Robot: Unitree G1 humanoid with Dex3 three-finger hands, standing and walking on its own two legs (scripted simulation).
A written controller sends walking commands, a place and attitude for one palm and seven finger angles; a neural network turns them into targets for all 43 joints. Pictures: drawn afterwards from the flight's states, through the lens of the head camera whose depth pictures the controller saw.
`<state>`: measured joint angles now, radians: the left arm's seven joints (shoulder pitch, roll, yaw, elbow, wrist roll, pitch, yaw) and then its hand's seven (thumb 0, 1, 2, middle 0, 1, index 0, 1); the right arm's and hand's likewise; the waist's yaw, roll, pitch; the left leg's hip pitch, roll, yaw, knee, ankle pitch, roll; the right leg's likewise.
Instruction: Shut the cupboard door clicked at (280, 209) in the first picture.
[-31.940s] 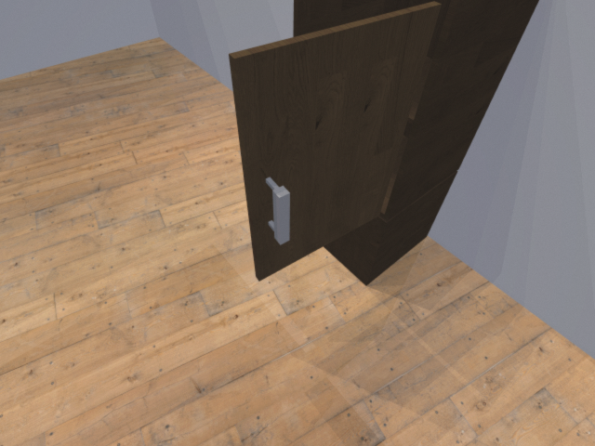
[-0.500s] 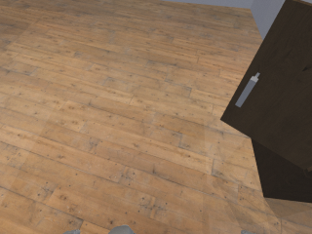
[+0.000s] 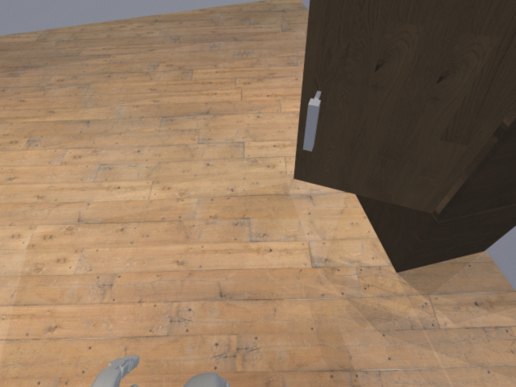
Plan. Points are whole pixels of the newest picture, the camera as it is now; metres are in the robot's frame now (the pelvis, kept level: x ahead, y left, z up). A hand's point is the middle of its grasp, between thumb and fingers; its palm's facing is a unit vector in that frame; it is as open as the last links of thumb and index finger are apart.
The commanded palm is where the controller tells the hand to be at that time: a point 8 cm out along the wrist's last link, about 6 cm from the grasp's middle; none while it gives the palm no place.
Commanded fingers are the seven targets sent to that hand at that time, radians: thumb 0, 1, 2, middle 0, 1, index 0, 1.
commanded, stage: turn to face it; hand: left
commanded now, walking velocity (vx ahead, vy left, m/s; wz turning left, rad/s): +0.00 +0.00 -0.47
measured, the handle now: (313, 121) +0.71 -0.10 -0.06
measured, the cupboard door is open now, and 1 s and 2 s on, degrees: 57 57 57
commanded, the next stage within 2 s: take the last steps up to it in 0.42 s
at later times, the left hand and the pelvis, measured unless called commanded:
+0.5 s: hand (158, 375) +0.16 +0.19 -0.15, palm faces -0.20 -0.96 -0.21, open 7.4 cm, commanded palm none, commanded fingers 0.00 0.90 0.90 -0.20 -0.30 -0.20 -0.30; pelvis +0.02 +0.01 +0.02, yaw -13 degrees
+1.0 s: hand (177, 371) +0.17 +0.17 -0.17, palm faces -0.29 -0.94 -0.15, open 7.4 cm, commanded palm none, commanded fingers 0.00 0.90 0.90 -0.20 -0.30 -0.20 -0.30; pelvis +0.10 -0.01 +0.01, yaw -19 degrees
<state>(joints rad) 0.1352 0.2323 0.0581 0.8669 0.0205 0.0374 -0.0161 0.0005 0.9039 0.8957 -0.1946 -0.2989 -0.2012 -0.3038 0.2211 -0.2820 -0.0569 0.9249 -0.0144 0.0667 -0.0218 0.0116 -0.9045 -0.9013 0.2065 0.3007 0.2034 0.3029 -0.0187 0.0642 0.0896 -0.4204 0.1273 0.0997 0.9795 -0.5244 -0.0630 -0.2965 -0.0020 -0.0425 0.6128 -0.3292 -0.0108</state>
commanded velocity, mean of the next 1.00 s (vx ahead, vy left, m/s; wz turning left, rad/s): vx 0.14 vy -0.04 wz -0.23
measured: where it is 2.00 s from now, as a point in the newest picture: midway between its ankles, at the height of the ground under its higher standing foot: (304, 376)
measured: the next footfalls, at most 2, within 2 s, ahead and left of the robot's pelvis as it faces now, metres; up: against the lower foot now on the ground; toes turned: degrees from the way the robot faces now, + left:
left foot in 0.24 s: +0.08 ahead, +0.13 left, +0.00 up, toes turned -3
right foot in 0.56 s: +0.01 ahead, -0.12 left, +0.00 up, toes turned -17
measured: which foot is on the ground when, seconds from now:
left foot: up 0.00-0.22, down 0.24-0.58, up 0.60-0.86, down 0.88-1.00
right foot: down 0.00-0.24, up 0.26-0.54, down 0.56-0.88, up 0.90-1.00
